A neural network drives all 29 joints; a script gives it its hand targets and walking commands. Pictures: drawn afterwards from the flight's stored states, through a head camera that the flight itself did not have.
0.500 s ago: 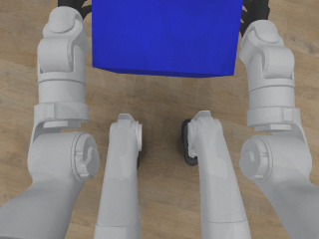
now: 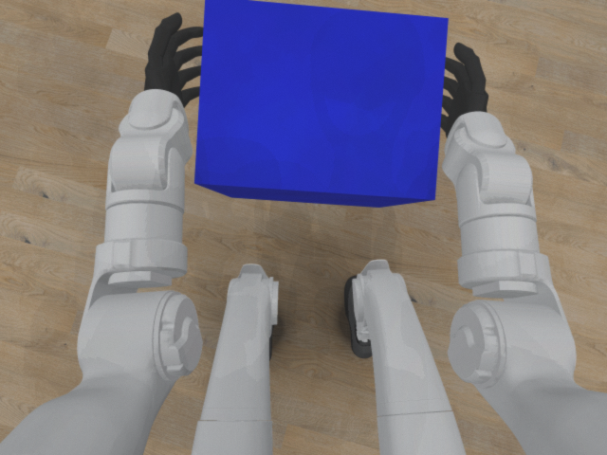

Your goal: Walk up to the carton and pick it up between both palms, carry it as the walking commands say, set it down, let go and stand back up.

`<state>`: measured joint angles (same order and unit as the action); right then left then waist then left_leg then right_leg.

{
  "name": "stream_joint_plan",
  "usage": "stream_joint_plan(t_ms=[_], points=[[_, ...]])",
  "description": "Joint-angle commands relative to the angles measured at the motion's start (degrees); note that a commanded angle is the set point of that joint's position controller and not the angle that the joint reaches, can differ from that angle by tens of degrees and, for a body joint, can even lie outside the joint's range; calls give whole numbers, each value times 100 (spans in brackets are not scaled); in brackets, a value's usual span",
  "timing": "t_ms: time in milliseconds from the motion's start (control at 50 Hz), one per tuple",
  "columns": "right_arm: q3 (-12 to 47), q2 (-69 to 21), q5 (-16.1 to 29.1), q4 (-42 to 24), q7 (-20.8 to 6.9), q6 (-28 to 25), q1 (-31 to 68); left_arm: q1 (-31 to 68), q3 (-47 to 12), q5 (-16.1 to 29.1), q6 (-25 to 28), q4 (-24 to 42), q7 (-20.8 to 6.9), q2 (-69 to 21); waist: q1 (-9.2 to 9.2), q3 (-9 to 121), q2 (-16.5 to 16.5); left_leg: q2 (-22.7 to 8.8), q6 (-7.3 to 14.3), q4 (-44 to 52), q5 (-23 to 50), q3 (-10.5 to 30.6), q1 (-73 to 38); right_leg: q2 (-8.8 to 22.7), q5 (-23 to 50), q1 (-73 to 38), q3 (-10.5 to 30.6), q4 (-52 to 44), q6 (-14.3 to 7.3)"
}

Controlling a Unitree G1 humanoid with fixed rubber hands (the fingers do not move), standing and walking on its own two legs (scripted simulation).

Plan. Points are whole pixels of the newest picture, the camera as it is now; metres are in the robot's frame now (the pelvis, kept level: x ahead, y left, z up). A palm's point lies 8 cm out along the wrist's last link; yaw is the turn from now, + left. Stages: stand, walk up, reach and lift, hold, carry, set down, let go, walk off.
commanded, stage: reach and lift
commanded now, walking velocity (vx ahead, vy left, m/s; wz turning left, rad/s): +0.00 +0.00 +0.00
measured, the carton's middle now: (314, 128) +0.49 +0.00 -0.12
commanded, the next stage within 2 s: none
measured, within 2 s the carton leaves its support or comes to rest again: neither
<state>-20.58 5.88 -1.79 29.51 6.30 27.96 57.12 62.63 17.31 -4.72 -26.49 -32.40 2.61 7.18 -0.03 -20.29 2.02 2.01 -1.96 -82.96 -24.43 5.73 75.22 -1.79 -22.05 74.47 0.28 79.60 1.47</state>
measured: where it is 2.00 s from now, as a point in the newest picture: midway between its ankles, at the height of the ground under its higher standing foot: (311, 335)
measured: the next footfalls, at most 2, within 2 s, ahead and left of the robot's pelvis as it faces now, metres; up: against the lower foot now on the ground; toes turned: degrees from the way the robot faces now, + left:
none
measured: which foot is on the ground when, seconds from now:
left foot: down 0.00-1.00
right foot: down 0.00-1.00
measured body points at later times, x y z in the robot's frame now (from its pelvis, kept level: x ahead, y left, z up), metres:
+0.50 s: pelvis +0.09 +0.00 +0.09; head +0.20 +0.00 +0.53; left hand +0.49 +0.16 +0.08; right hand +0.47 -0.17 +0.05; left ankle +0.13 +0.13 -0.57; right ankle +0.14 -0.13 -0.57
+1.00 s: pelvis +0.12 +0.01 +0.15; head +0.15 +0.00 +0.60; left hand +0.47 +0.16 +0.16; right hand +0.45 -0.17 +0.13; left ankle +0.13 +0.13 -0.57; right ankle +0.14 -0.13 -0.57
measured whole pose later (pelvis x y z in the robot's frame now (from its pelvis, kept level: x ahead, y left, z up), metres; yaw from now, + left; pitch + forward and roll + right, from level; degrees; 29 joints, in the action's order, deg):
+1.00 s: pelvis +0.12 +0.01 +0.15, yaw +2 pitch +14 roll -2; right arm -24.4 -5.7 -14.3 25.8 -2.2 28.9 19.3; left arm 24.5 19.4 -16.0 -25.0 -29.0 -1.1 -8.7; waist 0.0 11.6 2.7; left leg 1.5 -0.4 -40.3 -17.4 6.2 36.6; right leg -0.2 -15.3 34.9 0.3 36.4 1.5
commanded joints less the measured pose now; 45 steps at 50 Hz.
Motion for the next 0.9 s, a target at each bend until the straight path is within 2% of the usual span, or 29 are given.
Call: stream_joint_plan(t_ms=[0,60,140,180,220,240,260,280,380,420,480,500,520,580,600,620,640,720,740,880], points=[[3570,-6460,865,-953,-2226,-353,4095,2526,-3182,882,115,-105,-1917,-7174,-424,11118,26,683,211,1655,761,-496,-3233,-631,519,-2986,-269,-1414,-12],[3349,-6539,714,-719,-2274,-401,3689,1993,-2857,690,171,-496,-1956,-7369,-374,9963,-69,661,259,1922,930,-461,-3095,-624,682,-2793,-229,-1645,-22],[2642,-6541,346,-4,-2338,-469,2680,1112,-2175,269,285,-879,-1931,-7412,-339,7760,119,616,244,2461,1039,-409,-2864,-589,813,-2385,-187,-2000,-105],[2151,-6489,8,593,-2386,-439,1992,436,-1585,-148,297,-1260,-1910,-7186,-266,6579,128,591,239,2773,816,-437,-2605,-557,590,-2185,-198,-2264,-131],[1490,-6219,-386,994,-2422,-446,1769,202,-1043,-554,260,-1789,-1950,-6961,-336,5598,99,533,257,3072,102,-425,-2312,-544,-60,-1999,-218,-2545,-180],[1501,-6212,-407,898,-2437,-477,1766,215,-1161,-569,278,-1721,-1970,-7044,-344,5749,243,520,229,3162,124,-460,-2453,-527,-31,-2319,-195,-2684,-192],[1515,-6250,-458,866,-2445,-470,1649,140,-1215,-579,273,-1655,-2007,-7022,-401,5892,157,511,226,3250,225,-424,-2652,-530,38,-2528,-219,-2796,-184],[1607,-6279,-395,689,-2460,-494,1653,150,-1360,-506,296,-1495,-2023,-7097,-436,6098,231,492,224,3311,503,-409,-2920,-513,304,-2746,-180,-2852,-177],[2096,-6399,-317,200,-2468,-553,1296,-87,-1832,-186,412,-883,-2041,-7260,-514,6649,135,521,193,3485,1621,-357,-3568,-540,1446,-3467,-114,-3039,-155],[2471,-6512,-204,-32,-2491,-568,1016,-201,-2276,-4,457,-496,-2043,-7359,-562,6964,67,491,170,3576,2231,-305,-3889,-562,2045,-3762,-86,-3117,-140],[2934,-6516,-106,-454,-2487,-569,681,-691,-2633,49,453,-326,-2010,-7386,-496,7171,-30,493,156,3658,2901,-272,-4173,-566,2647,-4152,3,-3260,-111],[3057,-6595,-91,-498,-2493,-556,451,-763,-2789,114,472,-116,-2001,-7403,-548,7284,-137,481,148,3717,3129,-230,-4353,-589,2856,-4302,-5,-3321,-96],[3165,-6584,-63,-553,-2489,-544,324,-899,-2842,74,461,-42,-1982,-7354,-459,7306,-106,501,145,3763,3261,-228,-4409,-577,2973,-4380,47,-3370,-90],[3287,-6520,-11,-733,-2491,-519,74,-1209,-2963,44,428,56,-1949,-7325,-420,7025,-65,466,141,3952,3490,-174,-4700,-576,3021,-4433,89,-3583,-82],[3361,-6534,-6,-822,-2492,-523,-21,-1212,-3102,112,435,180,-1949,-7357,-481,7059,-82,453,111,4030,3521,-152,-4840,-586,3059,-4576,84,-3665,-84],[3381,-6501,11,-860,-2493,-507,-52,-1395,-3085,67,399,93,-1941,-7333,-417,6971,-92,452,120,4106,3505,-152,-4822,-574,3086,-4679,111,-3739,-74],[3446,-6535,38,-920,-2501,-509,-82,-1367,-3155,95,415,232,-1948,-7329,-440,7014,-151,444,126,4153,3476,-151,-4941,-580,3069,-4771,103,-3792,-67],[3342,-6430,-75,-791,-2487,-396,-387,-1719,-3045,-43,296,17,-1937,-7247,-463,6321,-145,425,126,4499,3207,-120,-5133,-542,2842,-5004,159,-4131,-76],[3286,-6383,-123,-750,-2488,-354,-429,-1797,-2933,-98,278,-74,-1949,-7167,-459,6110,-237,429,145,4586,3034,-128,-5070,-538,2748,-5065,170,-4223,-69],[3096,-6333,-287,-616,-2448,-136,-517,-1790,-2734,-198,107,-192,-2041,-6901,-511,5113,-353,405,184,5092,2400,-163,-5318,-462,2320,-5549,213,-4704,-57]])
